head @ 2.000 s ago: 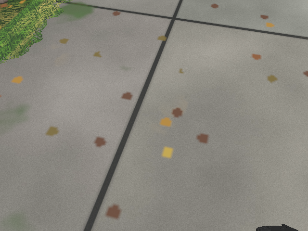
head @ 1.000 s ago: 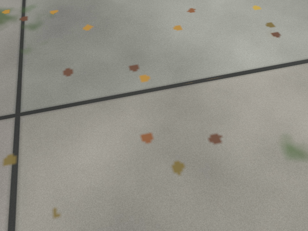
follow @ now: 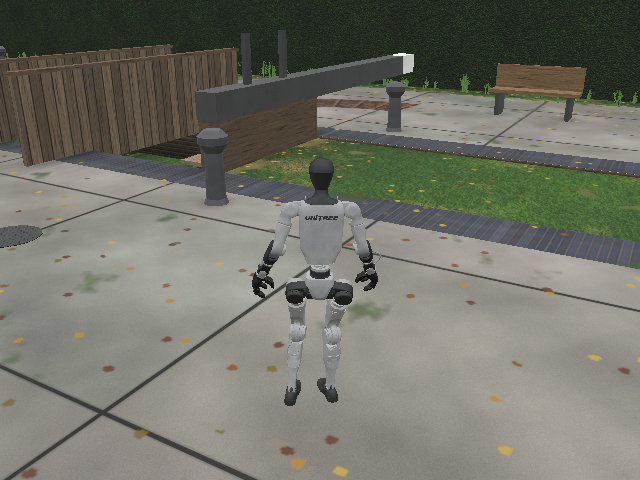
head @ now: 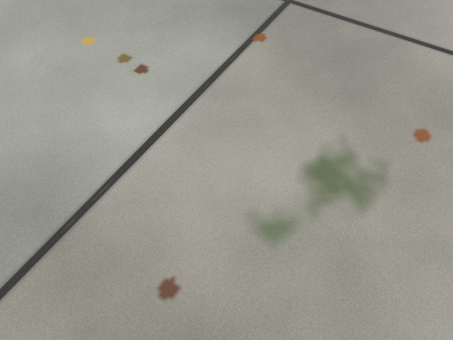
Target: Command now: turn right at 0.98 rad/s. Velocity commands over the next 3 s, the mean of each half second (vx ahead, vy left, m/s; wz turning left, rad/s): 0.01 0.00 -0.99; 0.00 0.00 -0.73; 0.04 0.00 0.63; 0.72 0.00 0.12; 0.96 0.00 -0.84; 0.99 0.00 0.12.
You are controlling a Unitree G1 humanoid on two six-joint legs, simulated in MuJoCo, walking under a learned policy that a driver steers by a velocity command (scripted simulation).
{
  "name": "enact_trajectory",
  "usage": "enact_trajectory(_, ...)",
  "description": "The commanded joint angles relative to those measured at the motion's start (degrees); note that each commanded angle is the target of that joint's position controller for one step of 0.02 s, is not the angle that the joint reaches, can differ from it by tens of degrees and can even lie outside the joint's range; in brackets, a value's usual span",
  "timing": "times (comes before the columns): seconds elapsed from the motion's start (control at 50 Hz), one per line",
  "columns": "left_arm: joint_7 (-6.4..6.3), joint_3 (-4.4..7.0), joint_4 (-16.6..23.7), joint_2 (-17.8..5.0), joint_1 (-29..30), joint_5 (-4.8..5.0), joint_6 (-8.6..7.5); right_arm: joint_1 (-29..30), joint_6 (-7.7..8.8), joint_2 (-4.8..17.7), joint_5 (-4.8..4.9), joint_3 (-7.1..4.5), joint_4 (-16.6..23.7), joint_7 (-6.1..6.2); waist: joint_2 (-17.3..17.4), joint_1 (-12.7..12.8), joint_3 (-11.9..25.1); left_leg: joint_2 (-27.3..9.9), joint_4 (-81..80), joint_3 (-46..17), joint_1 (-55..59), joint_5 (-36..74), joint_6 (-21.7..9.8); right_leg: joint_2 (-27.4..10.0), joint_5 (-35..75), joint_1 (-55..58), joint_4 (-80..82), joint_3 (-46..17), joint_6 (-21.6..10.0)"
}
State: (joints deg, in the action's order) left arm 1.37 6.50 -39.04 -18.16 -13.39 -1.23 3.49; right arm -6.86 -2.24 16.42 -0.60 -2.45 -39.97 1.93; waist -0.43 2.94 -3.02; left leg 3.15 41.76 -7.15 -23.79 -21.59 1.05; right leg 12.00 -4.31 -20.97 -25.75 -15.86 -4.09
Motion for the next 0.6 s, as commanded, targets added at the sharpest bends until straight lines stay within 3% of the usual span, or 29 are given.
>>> enact_trajectory(0.02,0.24,2.37,3.7,-9.0,1.7,0.17,-0.58,-3.0,1.44,5.3,0.53,-1.31,3.3,0.70,-8.1,-1.9,6.8,2.6,-9.0,1.0,7.0,0.2,-1.7,-13.5,-11.0,4.3,8.7,-20.9,-4.1)
enact_trajectory(0.04,0.24,2.20,3.9,-8.6,3.0,0.58,-0.70,-5.4,1.68,5.8,0.48,-1.50,2.7,1.19,-8.1,-3.5,6.5,2.4,-15.8,1.1,12.7,2.9,-2.2,-11.8,-14.4,0.9,8.7,-20.8,-1.9)
enact_trajectory(0.06,0.04,1.73,4.1,-7.1,3.2,1.14,-0.99,-7.3,1.96,7.7,0.20,-2.04,2.3,1.92,-5.3,-4.6,6.3,-1.7,-24.5,-1.2,19.4,4.3,-3.1,-8.1,-22.1,-3.9,6.3,-18.1,1.4)
enact_trajectory(0.08,-0.36,0.98,4.8,-4.0,1.1,2.04,-1.20,-6.4,1.82,13.5,-0.42,-3.24,3.8,2.37,6.3,-3.3,8.4,-15.9,-30.7,-15.2,24.2,-6.4,-7.3,-1.7,-30.4,-10.5,-6.6,-8.3,5.1)
enact_trajectory(0.1,-0.78,1.71,4.3,-6.4,0.3,0.40,-1.44,0.1,1.67,15.4,-1.34,-3.37,5.6,1.77,13.2,-2.0,4.8,-25.7,-34.3,-25.8,18.2,-5.8,-12.2,2.4,-27.4,-16.3,-23.8,5.4,6.2)
enact_trajectory(0.12,-0.56,2.64,3.6,-10.7,2.1,-1.34,-1.43,1.1,1.40,10.2,-1.32,-2.31,5.8,1.41,6.8,-1.6,3.2,-24.3,-32.2,-18.6,12.6,2.5,-13.6,-4.3,-22.5,-13.8,-32.1,6.8,6.8)
enact_trajectory(0.14,0.14,2.49,2.8,-9.6,0.3,-1.38,-1.14,3.1,1.37,7.1,-1.08,-1.36,6.2,1.12,5.2,0.1,3.1,-20.1,-29.4,-11.2,10.2,9.7,-12.2,-4.6,-19.3,-11.0,-37.0,7.6,6.2)
enact_trajectory(0.16,0.87,2.07,2.1,-8.3,-1.8,-1.31,-0.50,4.4,1.42,6.2,-1.00,-1.02,6.6,0.87,5.4,1.1,3.6,-17.2,-27.6,-5.5,10.4,14.8,-11.0,-5.0,-17.0,-10.6,-42.3,8.4,6.0)
enact_trajectory(0.22,2.30,0.96,2.4,-7.1,-1.1,0.21,0.52,1.8,1.48,6.3,-1.16,-0.82,7.2,0.83,7.0,-1.1,2.8,-15.3,-25.3,2.5,14.8,22.7,-10.9,-7.7,-15.2,-14.2,-44.7,12.4,6.9)
enact_trajectory(0.3,2.82,-0.40,5.2,-5.0,5.5,0.42,0.82,-6.4,1.60,8.9,-1.17,-2.18,4.9,0.51,8.9,-5.7,3.1,-18.8,-22.4,5.3,24.7,34.3,-12.0,-11.2,-18.1,-16.7,-34.7,15.5,8.4)
enact_trajectory(0.4,2.98,-1.27,7.3,-3.4,7.4,1.41,0.94,-5.8,1.63,10.2,-0.99,-3.24,4.5,-1.27,12.0,-5.4,5.4,-20.1,-18.2,13.5,20.9,39.3,-9.7,-11.9,-20.4,-3.9,-20.8,20.7,6.0)
enact_trajectory(0.46,2.23,-0.90,8.0,-3.8,7.2,1.06,0.92,-6.5,1.61,10.7,0.29,-3.67,4.2,-2.19,12.7,-4.7,6.2,-22.0,-12.9,15.7,19.6,37.8,-7.1,-10.7,-19.0,1.5,-12.1,22.6,4.0)
enact_trajectory(0.48,1.74,-0.70,7.4,-3.8,4.7,0.51,0.58,-6.0,1.38,10.7,1.01,-3.79,4.1,-2.36,10.8,-2.6,6.9,-22.0,-8.0,17.6,16.9,35.3,-5.0,-10.2,-14.7,6.4,-5.6,22.3,2.9)
enact_trajectory(0.5,0.82,0.03,5.6,-5.8,-0.8,-0.41,-0.24,-7.3,1.21,10.3,1.20,-3.86,3.7,-2.59,4.3,0.6,8.8,-20.0,2.0,19.9,9.7,28.0,-1.8,-11.2,-7.2,16.0,2.3,16.6,1.2)
enact_trajectory(0.52,-0.18,1.62,5.6,-14.0,-2.8,-0.67,-1.04,-9.1,0.78,6.0,0.12,-2.86,5.7,-2.78,-12.1,-0.9,8.5,-13.2,17.5,22.1,-7.5,-9.5,1.9,-26.1,12.9,25.3,5.4,-5.7,-2.6)
enact_trajectory(0.54,-0.28,3.40,6.4,-18.8,-6.0,1.13,-1.36,-2.8,-0.10,4.9,-1.56,-1.89,10.2,-2.05,-16.4,2.6,11.4,-6.4,24.8,11.8,-17.0,-19.5,4.0,-33.5,30.0,25.3,3.5,-17.7,-13.2)
enact_trajectory(0.56,-0.44,2.70,5.7,-15.0,-6.7,1.59,-1.40,-0.8,-0.40,6.8,-1.60,-2.15,9.5,-1.67,-8.9,3.3,11.1,-8.6,27.8,7.2,-18.4,-15.8,4.1,-30.8,27.8,27.4,3.0,-12.3,-13.9)
enact_trajectory(0.58,-1.01,1.72,5.6,-12.5,-3.3,1.43,-1.09,-0.8,-0.11,6.7,-0.64,-2.16,8.9,-1.55,-7.8,1.2,7.3,-9.0,27.0,6.4,-17.7,-10.5,3.7,-27.4,23.2,23.1,3.5,-8.0,-12.5)
enact_trajectory(0.6,-1.40,1.03,6.1,-10.5,1.1,1.07,-0.65,-1.2,0.31,7.2,-0.39,-2.32,7.8,-1.43,-6.2,-1.0,4.6,-9.6,24.0,5.7,-16.1,-5.4,3.5,-23.2,18.3,19.3,4.4,-4.7,-10.1)
